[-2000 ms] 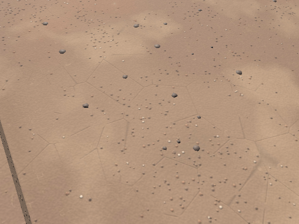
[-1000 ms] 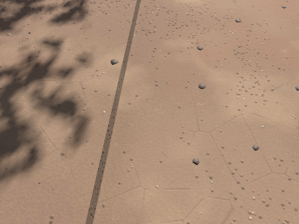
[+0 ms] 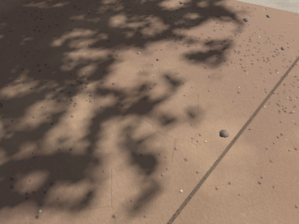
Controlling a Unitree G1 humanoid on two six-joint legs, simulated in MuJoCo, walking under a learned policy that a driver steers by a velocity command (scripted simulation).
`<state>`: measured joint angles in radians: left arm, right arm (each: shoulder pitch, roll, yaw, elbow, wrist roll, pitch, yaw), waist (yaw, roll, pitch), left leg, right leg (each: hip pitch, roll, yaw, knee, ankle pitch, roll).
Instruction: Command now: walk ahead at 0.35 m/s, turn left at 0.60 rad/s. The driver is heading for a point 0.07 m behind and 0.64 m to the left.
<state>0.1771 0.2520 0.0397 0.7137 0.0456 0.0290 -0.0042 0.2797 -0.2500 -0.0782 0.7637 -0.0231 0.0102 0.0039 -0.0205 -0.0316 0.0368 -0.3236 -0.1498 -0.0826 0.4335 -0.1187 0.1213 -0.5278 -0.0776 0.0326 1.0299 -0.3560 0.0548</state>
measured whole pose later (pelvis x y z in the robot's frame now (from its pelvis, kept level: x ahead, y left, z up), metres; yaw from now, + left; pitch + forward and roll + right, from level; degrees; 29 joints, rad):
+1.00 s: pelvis +0.35 +0.07 +0.11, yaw +19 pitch +3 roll -1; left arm 0.14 0.20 0.02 0.64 0.05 -0.01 0.03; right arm 0.30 -0.23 -0.05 0.86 -0.02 -0.03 -0.02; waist 0.00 -0.01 0.04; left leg -0.43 -0.13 0.02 0.67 -0.28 0.14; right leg -0.81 -0.04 0.03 1.38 -0.25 -0.02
